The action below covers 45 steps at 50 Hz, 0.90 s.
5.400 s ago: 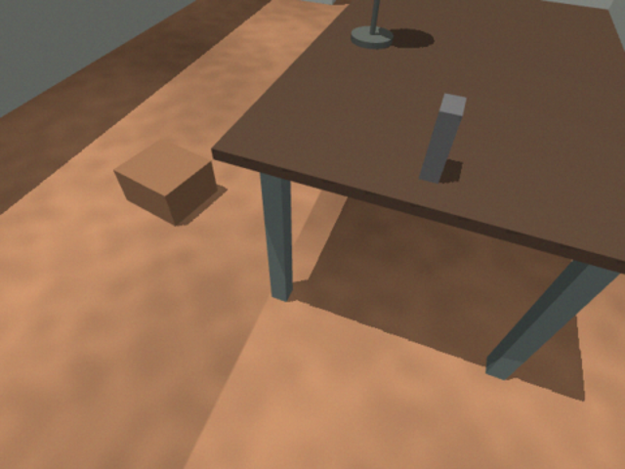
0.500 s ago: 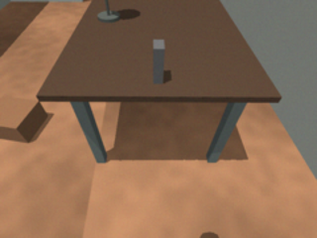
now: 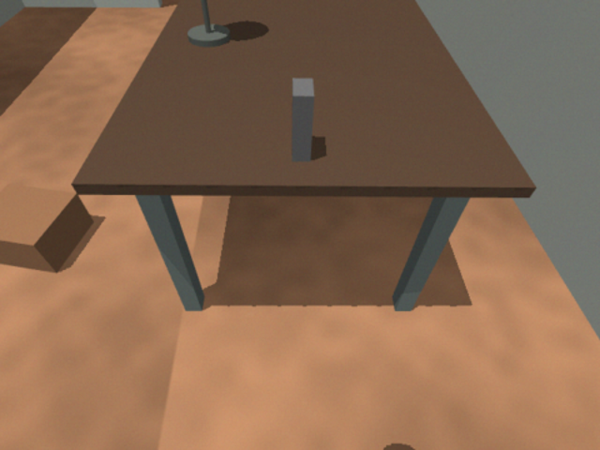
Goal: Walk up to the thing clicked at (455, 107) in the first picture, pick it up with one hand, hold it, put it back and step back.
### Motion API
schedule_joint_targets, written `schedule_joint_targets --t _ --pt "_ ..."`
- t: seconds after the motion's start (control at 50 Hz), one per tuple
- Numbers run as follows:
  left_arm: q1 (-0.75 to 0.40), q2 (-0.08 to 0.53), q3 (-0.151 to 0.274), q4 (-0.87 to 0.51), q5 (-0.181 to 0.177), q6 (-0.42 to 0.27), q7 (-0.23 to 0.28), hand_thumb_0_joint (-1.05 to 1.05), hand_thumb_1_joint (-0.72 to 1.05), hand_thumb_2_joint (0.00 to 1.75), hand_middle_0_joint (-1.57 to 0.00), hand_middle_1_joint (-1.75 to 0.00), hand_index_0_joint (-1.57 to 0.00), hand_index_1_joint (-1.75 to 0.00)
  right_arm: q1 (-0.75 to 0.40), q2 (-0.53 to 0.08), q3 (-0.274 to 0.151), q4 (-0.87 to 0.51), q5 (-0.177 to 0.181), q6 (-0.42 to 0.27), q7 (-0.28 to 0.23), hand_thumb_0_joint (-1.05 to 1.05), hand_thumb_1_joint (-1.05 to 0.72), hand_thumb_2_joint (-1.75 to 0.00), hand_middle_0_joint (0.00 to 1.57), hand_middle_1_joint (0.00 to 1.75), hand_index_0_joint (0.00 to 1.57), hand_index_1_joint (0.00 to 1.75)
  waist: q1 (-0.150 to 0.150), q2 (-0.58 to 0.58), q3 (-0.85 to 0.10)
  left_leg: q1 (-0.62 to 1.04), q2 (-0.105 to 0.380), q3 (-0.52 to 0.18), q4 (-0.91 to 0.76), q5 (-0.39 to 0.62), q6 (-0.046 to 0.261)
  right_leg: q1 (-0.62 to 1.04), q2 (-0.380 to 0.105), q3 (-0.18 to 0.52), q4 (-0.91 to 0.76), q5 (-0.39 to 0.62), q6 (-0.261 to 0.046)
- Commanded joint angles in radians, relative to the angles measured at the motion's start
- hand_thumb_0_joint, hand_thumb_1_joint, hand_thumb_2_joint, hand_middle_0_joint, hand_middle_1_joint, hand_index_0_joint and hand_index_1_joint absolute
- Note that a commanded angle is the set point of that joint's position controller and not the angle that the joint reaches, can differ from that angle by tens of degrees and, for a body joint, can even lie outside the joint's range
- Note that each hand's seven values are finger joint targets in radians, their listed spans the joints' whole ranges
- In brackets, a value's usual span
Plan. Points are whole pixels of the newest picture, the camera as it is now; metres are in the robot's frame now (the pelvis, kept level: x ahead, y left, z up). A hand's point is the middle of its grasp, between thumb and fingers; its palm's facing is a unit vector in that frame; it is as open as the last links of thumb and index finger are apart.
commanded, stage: stand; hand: right
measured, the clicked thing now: (301, 121) +0.75 -0.01 +0.02
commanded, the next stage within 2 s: walk up in 0.64 s
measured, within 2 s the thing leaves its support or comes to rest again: neither
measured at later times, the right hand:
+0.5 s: hand out of the picture +0.06 -0.25 -0.16, palm faces -0.01 +0.94 -0.34, open 7.4 cm
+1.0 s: hand out of the picture +0.12 -0.20 -0.16, palm faces -0.03 +0.91 -0.42, open 7.4 cm
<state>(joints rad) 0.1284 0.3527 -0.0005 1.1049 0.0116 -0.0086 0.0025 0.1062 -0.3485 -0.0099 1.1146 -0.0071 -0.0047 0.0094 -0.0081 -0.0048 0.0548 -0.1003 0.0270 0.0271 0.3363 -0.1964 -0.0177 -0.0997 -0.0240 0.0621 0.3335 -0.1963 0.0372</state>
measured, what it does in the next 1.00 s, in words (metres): steps to the left: left foot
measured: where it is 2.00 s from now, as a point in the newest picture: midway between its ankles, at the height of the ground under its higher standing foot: (217, 437)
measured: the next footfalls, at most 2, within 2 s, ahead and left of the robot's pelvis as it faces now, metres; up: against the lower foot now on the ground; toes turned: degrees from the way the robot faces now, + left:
left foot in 0.94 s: +0.14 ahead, +0.23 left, +0.00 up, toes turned +5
right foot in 1.36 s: +0.31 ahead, +0.05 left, +0.00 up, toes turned -3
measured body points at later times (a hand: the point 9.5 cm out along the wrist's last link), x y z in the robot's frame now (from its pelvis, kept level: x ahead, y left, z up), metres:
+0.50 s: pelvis -0.01 +0.00 +0.00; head +0.00 +0.00 +0.45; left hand +0.06 +0.30 -0.13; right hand +0.06 -0.30 -0.13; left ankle -0.01 +0.13 -0.75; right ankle -0.01 -0.15 -0.75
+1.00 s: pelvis +0.05 +0.10 -0.04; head +0.07 +0.12 +0.41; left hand +0.07 +0.46 -0.15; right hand +0.12 -0.25 -0.13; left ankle +0.10 +0.23 -0.75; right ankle -0.01 -0.12 -0.73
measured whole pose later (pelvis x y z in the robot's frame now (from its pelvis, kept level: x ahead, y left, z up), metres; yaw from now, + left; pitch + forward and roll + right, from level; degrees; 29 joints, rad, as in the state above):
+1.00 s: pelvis +0.05 +0.10 -0.04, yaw +1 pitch -3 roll -1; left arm 0.29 0.48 0.09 1.02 0.04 -0.03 0.03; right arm 0.24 -0.43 -0.14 0.91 -0.06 0.01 0.10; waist -0.01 -0.03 0.10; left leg -0.37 0.06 0.03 0.74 -0.30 -0.01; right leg -0.20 -0.11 0.12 0.80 -0.51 -0.02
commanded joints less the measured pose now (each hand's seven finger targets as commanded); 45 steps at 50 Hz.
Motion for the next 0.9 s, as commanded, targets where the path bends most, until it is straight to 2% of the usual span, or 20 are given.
schedule_joint_targets --t 0.0,0.12,0.16,0.2,0.3,0.4,0.5,0.6,0.62,0.64,0.66,0.68,0.7,0.74,0.76,0.78,0.82,0.84,0.86,0.88 --pt "-0.038 0.216 0.037 -0.06 0.0 -0.022 0.011 0.0 0.9 0.9 -0.2 -0.3 -0.2 -0.3 -0.034 -0.222 -0.047 -0.06 0.001 -0.017 -0.012 0.0 -0.9 -0.9 0.2 0.3 0.2 0.3 -0.002 0.004 -0.077 0.047 0.107 -0.074 -0.039 0.162 0.04 -0.023 -0.096 0.052 -0.047 0.216 -0.049" --pt "-0.029 0.214 0.039 -0.059 -0.001 -0.019 0.009 0.0 0.9 0.9 -0.2 -0.3 -0.2 -0.3 -0.036 -0.219 -0.045 -0.06 -0.001 -0.018 -0.013 0.0 -0.9 -0.9 0.2 0.3 0.2 0.3 0.005 0.011 -0.068 0.036 0.108 -0.074 -0.05 0.128 0.041 -0.027 -0.094 0.053 -0.045 0.176 -0.054" --pt "-0.03 0.216 0.039 -0.059 -0.002 -0.021 0.009 0.0 0.9 0.9 -0.2 -0.3 -0.2 -0.3 -0.036 -0.222 -0.047 -0.063 0.0 -0.019 -0.013 0.0 -0.9 -0.9 0.2 0.3 0.2 0.3 0.003 0.012 -0.086 0.048 0.109 -0.077 -0.042 0.167 0.04 -0.015 -0.095 0.05 -0.036 0.209 -0.054" --pt "-0.03 0.218 0.04 -0.06 0.001 -0.021 0.009 0.0 0.9 0.9 -0.2 -0.3 -0.2 -0.3 -0.032 -0.217 -0.045 -0.063 0.0 -0.019 -0.013 0.0 -0.9 -0.9 0.2 0.3 0.2 0.3 0.001 0.01 -0.08 0.037 0.108 -0.077 -0.044 0.159 0.041 -0.011 -0.097 0.051 -0.041 0.213 -0.051" --pt "-0.029 0.218 0.04 -0.054 -0.001 -0.016 0.008 0.0 0.9 0.9 -0.2 -0.3 -0.2 -0.3 -0.03 -0.213 -0.043 -0.058 0.0 -0.019 -0.012 0.0 -0.9 -0.9 0.2 0.3 0.2 0.3 0.001 0.0 -0.031 0.009 0.102 -0.088 -0.071 0.079 0.035 -0.047 -0.087 0.049 -0.054 0.11 -0.051" --pt "-0.032 0.219 0.04 -0.059 0.0 -0.019 0.008 0.0 0.9 0.9 -0.2 -0.3 -0.2 -0.3 -0.023 -0.22 -0.047 -0.06 -0.002 -0.018 -0.011 0.0 -0.9 -0.9 0.2 0.3 0.2 0.3 0.001 0.001 -0.066 0.023 0.105 -0.084 -0.059 0.09 0.041 -0.031 -0.096 0.057 -0.052 0.129 -0.055" --pt "-0.027 0.215 0.039 -0.056 -0.001 -0.02 0.007 0.0 0.9 0.9 -0.2 -0.3 -0.2 -0.3 -0.023 -0.22 -0.046 -0.057 -0.002 -0.018 -0.011 0.0 -0.9 -0.9 0.2 0.3 0.2 0.3 0.002 0.012 -0.052 0.009 0.1 -0.086 -0.06 0.084 0.039 -0.033 -0.094 0.056 -0.057 0.137 -0.052" --pt "-0.022 0.215 0.037 -0.057 -0.002 -0.019 0.007 0.0 0.9 0.9 -0.2 -0.3 -0.2 -0.3 -0.027 -0.218 -0.044 -0.056 0.001 -0.021 -0.011 0.0 -0.9 -0.9 0.2 0.3 0.2 0.3 0.006 0.013 -0.067 0.024 0.104 -0.09 -0.056 0.133 0.037 -0.027 -0.092 0.049 -0.041 0.165 -0.051" --pt "0.096 0.325 0.097 -0.063 0.0 -0.04 0.014 0.0 0.9 0.9 -0.2 -0.3 -0.2 -0.3 -0.009 -0.307 -0.108 -0.135 -0.035 -0.003 0.02 0.0 -0.9 -0.9 0.2 0.3 0.2 0.3 0.033 0.075 -0.116 -0.038 0.046 -0.044 0.077 -0.201 0.08 0.056 -0.079 0.06 0.002 -0.18 -0.105" --pt "0.169 0.353 0.113 -0.043 0.009 -0.044 0.02 0.0 0.9 0.9 -0.2 -0.3 -0.2 -0.3 -0.038 -0.27 -0.105 -0.158 -0.045 0.009 0.034 0.0 -0.9 -0.9 0.2 0.3 0.2 0.3 0.068 0.014 -0.052 -0.24 0.018 -0.028 0.158 -0.379 0.075 0.098 -0.138 0.17 -0.058 -0.412 -0.146" --pt "0.2 0.396 0.137 -0.04 0.021 -0.048 0.026 0.0 0.9 0.9 -0.2 -0.3 -0.2 -0.3 -0.051 -0.254 -0.109 -0.183 -0.055 0.021 0.046 0.0 -0.9 -0.9 0.2 0.3 0.2 0.3 0.093 -0.102 0.007 -0.398 -0.017 -0.008 0.405 -0.371 0.045 0.111 -0.264 0.373 -0.17 -0.578 -0.211" --pt "0.173 0.419 0.151 -0.062 0.027 -0.056 0.033 0.0 0.9 0.9 -0.2 -0.3 -0.2 -0.3 -0.049 -0.255 -0.113 -0.201 -0.065 0.031 0.053 0.0 -0.9 -0.9 0.2 0.3 0.2 0.3 0.085 -0.094 0.057 -0.499 0.023 -0.1 0.523 -0.331 0.044 0.059 -0.353 0.476 -0.212 -0.647 -0.26" --pt "0.117 0.404 0.151 -0.1 0.026 -0.063 0.037 0.0 0.9 0.9 -0.2 -0.3 -0.2 -0.3 -0.018 -0.263 -0.119 -0.212 -0.06 0.032 0.062 0.0 -0.9 -0.9 0.2 0.3 0.2 0.3 0.058 -0.077 0.086 -0.523 0.057 -0.13 0.574 -0.287 0.042 0.02 -0.371 0.471 -0.215 -0.618 -0.279" --pt "0.06 0.363 0.144 -0.136 0.027 -0.073 0.038 0.0 0.9 0.9 -0.2 -0.3 -0.2 -0.3 0.021 -0.253 -0.126 -0.225 -0.051 0.029 0.077 0.0 -0.9 -0.9 0.2 0.3 0.2 0.3 0.021 -0.096 0.096 -0.512 0.099 -0.159 0.57 -0.239 0.035 0.002 -0.323 0.363 -0.185 -0.437 -0.267" --pt "0.053 0.352 0.141 -0.144 0.027 -0.076 0.036 0.0 0.9 0.9 -0.2 -0.3 -0.2 -0.3 0.032 -0.248 -0.131 -0.229 -0.048 0.029 0.082 0.0 -0.9 -0.9 0.2 0.3 0.2 0.3 0.012 -0.111 0.083 -0.495 0.097 -0.149 0.556 -0.226 0.025 0.01 -0.287 0.293 -0.173 -0.354 -0.251" --pt "0.063 0.355 0.143 -0.155 0.026 -0.078 0.034 0.0 0.9 0.9 -0.2 -0.3 -0.2 -0.3 0.033 -0.247 -0.132 -0.24 -0.048 0.029 0.088 0.0 -0.9 -0.9 0.2 0.3 0.2 0.3 0.02 -0.132 0.074 -0.467 0.096 -0.13 0.538 -0.228 0.017 0.007 -0.269 0.249 -0.156 -0.294 -0.247" --pt "0.054 0.365 0.145 -0.177 0.028 -0.08 0.029 0.0 0.9 0.9 -0.2 -0.3 -0.2 -0.3 0.054 -0.247 -0.143 -0.26 -0.053 0.031 0.096 0.0 -0.9 -0.9 0.2 0.3 0.2 0.3 0.013 -0.173 0.068 -0.399 0.104 -0.105 0.488 -0.224 0.006 -0.046 -0.255 0.19 -0.124 -0.246 -0.24" --pt "0.019 0.374 0.148 -0.192 0.032 -0.08 0.027 0.0 0.9 0.9 -0.2 -0.3 -0.2 -0.3 0.076 -0.249 -0.15 -0.269 -0.051 0.029 0.098 0.0 -0.9 -0.9 0.2 0.3 0.2 0.3 -0.011 -0.203 0.064 -0.329 0.118 -0.099 0.445 -0.22 0.013 -0.105 -0.251 0.161 -0.103 -0.24 -0.232" --pt "0.006 0.372 0.146 -0.202 0.032 -0.079 0.024 0.0 0.9 0.9 -0.2 -0.3 -0.2 -0.3 0.093 -0.252 -0.158 -0.27 -0.048 0.025 0.099 0.0 -0.9 -0.9 0.2 0.3 0.2 0.3 -0.023 -0.2 0.053 -0.252 0.105 -0.078 0.37 -0.21 0.021 -0.157 -0.228 0.125 -0.07 -0.226 -0.218" --pt "-0.027 0.37 0.144 -0.212 0.031 -0.075 0.021 0.0 0.9 0.9 -0.2 -0.3 -0.2 -0.3 0.16 -0.254 -0.168 -0.256 -0.046 0.021 0.097 0.0 -0.9 -0.9 0.2 0.3 0.2 0.3 -0.066 -0.191 0.029 -0.139 0.092 -0.042 0.292 -0.144 0.025 -0.22 -0.199 0.073 -0.003 -0.206 -0.192"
